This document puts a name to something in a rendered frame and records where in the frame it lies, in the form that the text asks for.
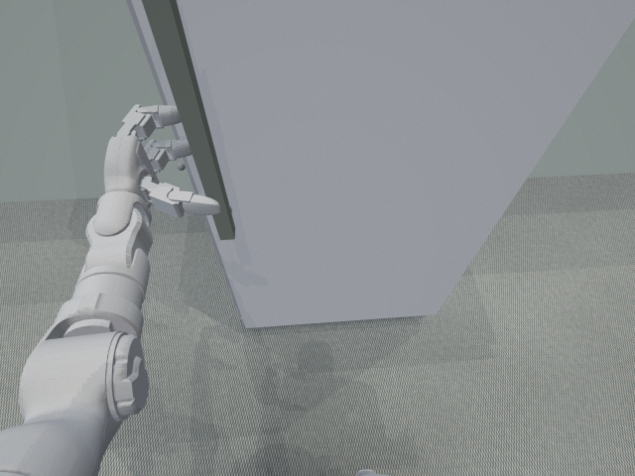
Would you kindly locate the fridge door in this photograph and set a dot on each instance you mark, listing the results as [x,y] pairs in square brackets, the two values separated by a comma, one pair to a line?
[369,147]

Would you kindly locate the handle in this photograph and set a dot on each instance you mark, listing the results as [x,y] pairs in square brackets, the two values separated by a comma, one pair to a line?
[168,31]

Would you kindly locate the robot left upper arm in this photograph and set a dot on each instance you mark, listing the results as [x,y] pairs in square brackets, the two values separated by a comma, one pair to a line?
[77,391]

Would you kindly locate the left robot forearm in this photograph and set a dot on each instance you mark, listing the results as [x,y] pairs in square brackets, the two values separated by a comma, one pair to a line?
[111,288]

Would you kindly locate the left robot hand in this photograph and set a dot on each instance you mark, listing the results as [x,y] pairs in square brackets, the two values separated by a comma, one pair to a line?
[127,163]

